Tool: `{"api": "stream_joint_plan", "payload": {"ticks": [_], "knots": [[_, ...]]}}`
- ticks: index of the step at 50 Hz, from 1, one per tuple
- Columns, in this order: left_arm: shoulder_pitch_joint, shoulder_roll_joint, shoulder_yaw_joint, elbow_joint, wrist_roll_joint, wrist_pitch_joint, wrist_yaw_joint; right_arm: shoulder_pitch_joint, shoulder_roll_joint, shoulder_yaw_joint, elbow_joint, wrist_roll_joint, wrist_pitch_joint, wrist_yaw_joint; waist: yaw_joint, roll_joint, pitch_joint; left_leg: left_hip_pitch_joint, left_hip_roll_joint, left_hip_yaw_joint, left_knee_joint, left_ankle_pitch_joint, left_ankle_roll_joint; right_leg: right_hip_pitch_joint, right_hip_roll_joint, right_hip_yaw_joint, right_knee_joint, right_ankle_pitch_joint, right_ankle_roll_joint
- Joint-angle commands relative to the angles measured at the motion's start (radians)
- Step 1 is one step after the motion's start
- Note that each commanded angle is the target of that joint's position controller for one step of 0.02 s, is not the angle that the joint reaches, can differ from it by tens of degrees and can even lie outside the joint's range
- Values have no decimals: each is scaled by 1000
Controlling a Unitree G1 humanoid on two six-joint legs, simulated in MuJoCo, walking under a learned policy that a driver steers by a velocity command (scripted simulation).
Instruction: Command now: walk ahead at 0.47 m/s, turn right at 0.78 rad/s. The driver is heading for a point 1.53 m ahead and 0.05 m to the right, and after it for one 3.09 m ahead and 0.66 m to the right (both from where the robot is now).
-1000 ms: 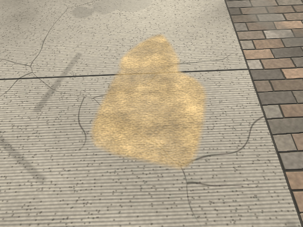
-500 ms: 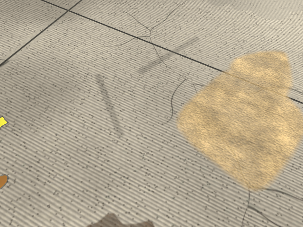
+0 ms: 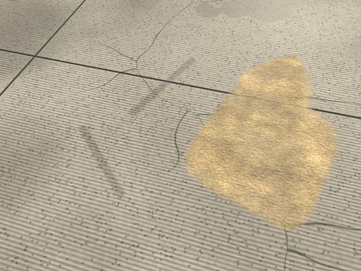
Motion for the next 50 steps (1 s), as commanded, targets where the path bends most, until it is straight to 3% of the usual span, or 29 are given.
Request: {"api": "stream_joint_plan", "payload": {"ticks": [1,2,3,4,5,6,8,11,18,21,23,24,25,26,27,28,29,30,32,35,38,41,43,45,46,47,48,49,50], "knots": [[-142,177,54,-105,3,-19,-6,-13,-48,-9,-70,21,-45,-9,-61,-138,-30,152,-33,31,-234,53,6,-120,-149,288,-166,-345,-113],[-215,169,54,-129,6,-19,-4,93,-54,-14,-35,30,-51,-25,-134,-113,-26,324,-28,54,-387,168,19,-236,-101,251,-108,-344,-69],[-261,136,49,-152,7,-28,2,224,-115,-31,3,25,-60,-46,-197,-55,-31,576,28,47,-451,191,34,-445,-22,160,13,-375,9],[-194,30,20,-157,-7,-42,7,250,-203,-50,2,17,-68,-62,-176,183,-82,657,308,-238,-528,-85,64,-551,57,-6,354,-399,27],[-235,23,5,-203,-4,-52,3,158,-281,-66,-35,-15,-66,-65,-136,207,-49,517,510,-604,-631,-370,149,-682,19,-63,529,-275,38],[-271,82,11,-219,7,-53,-5,101,-220,-56,-42,-28,-71,-57,-96,92,-3,433,517,-578,-607,-371,184,-688,-99,-74,634,-166,34],[-216,99,18,-182,21,-51,-37,89,-140,-32,-44,-13,-89,-40,-72,54,15,405,393,-339,-600,-199,142,-671,-117,-100,700,-67,47],[-216,85,10,-181,29,-34,-71,186,-133,-31,1,-7,-111,-28,-92,89,35,396,318,-118,-618,-3,113,-696,-144,-160,837,25,43],[-439,28,-35,-254,30,-46,-87,361,-62,-12,105,-24,-142,-8,-142,53,175,350,293,108,-694,292,119,-689,-122,-212,596,112,9],[-498,17,-57,-278,33,-64,-89,378,-107,-15,161,-7,-133,-14,-124,72,186,376,319,161,-743,693,158,-497,-91,-351,343,39,-46],[-409,21,-57,-250,41,-71,-64,395,-151,-15,213,3,-122,-18,-51,132,82,428,326,185,-548,1393,171,-240,-17,-427,280,-52,-92],[-240,55,-41,-208,41,-75,-43,387,-191,-21,231,1,-115,-24,45,173,-26,410,353,174,-333,1583,168,-36,7,-389,279,-112,-108],[7,101,-18,-138,41,-85,-21,332,-217,-27,226,16,-112,-26,184,178,-146,273,334,173,-61,1484,159,277,-24,-310,173,-43,-123],[164,206,15,-86,59,-92,2,315,-138,-11,187,15,-119,-16,219,91,-286,9,250,154,293,902,156,588,-245,-51,143,-284,-119],[160,273,28,-92,72,-105,11,390,13,14,129,47,-126,7,100,-149,-445,-308,104,48,632,-15,148,787,-559,434,20,-586,-133],[155,231,24,-80,55,-107,17,241,-106,-20,115,53,-127,3,153,-23,-376,-340,108,-52,691,103,171,606,-540,482,-115,-527,-83],[83,172,7,-47,54,-113,17,201,-84,-24,95,57,-123,4,82,-31,-170,-372,146,-29,653,219,168,436,-487,288,-126,-378,-68],[29,118,-2,-39,49,-121,12,221,-44,-15,114,49,-116,10,34,-24,-73,-344,181,-8,601,257,157,301,-451,158,-165,-239,-64],[-17,46,-20,-25,29,-133,16,306,9,-11,165,21,-77,26,-46,-82,-12,-265,212,5,566,272,130,145,-379,-42,-227,-159,-34],[10,-8,-31,25,1,-162,11,212,39,-17,137,13,-37,42,-70,-89,77,-365,229,32,558,318,120,113,-334,-236,-288,38,15],[10,-31,-38,46,9,-179,7,84,60,-6,82,21,-31,51,-81,-110,128,-393,194,109,443,461,126,70,-257,-436,-320,288,48],[48,-8,-41,72,8,-183,25,-41,42,6,25,15,-42,67,-80,-70,167,-364,155,213,211,537,158,131,-251,-528,-322,631,57],[45,47,-38,61,7,-184,49,-31,21,6,34,25,-41,76,-98,-59,82,-193,62,293,89,579,185,199,-257,-559,-252,1071,82],[42,141,-16,49,9,-167,75,59,-22,-1,42,17,-36,74,-173,-126,32,-65,11,314,38,494,216,277,-327,-543,-51,1407,93],[-4,169,-5,36,16,-149,81,219,-70,-21,85,12,-31,63,-262,-137,-44,106,-16,296,38,450,236,260,-340,-524,133,1437,84],[-80,187,3,6,26,-128,81,444,-132,-52,156,12,-26,48,-370,-125,-142,328,-23,240,11,394,272,194,-347,-487,412,1375,67],[-122,165,6,2,19,-114,62,564,-179,-82,199,24,-31,27,-409,-1,-165,507,6,136,-120,405,328,49,-241,-492,850,812,54],[-159,4,-40,-36,39,-128,34,448,-215,-97,200,41,-24,9,-284,256,-21,523,61,-21,-57,524,349,-311,-39,-438,1242,-245,57],[-32,-18,-57,-150,15,-149,33,354,-296,-106,148,9,-21,10,-131,275,-206,718,229,-513,-220,374,551,-590,-29,-227,1399,-316,86]]}}
Velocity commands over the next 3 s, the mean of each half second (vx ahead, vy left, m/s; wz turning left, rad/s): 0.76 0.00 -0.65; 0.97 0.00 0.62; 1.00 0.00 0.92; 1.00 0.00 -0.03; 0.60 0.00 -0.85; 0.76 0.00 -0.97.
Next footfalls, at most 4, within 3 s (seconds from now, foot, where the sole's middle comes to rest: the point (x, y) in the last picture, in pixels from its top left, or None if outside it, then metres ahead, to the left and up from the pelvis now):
0.06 left None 0.05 0.12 -0.78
0.50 right None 0.37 -0.22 -0.78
0.96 left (246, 185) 0.83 -0.19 -0.78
1.38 right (259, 109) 1.27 -0.29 -0.78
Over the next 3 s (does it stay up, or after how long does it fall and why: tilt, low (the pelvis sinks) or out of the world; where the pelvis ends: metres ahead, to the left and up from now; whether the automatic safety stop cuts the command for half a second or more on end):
stays up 2.14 0.23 0.00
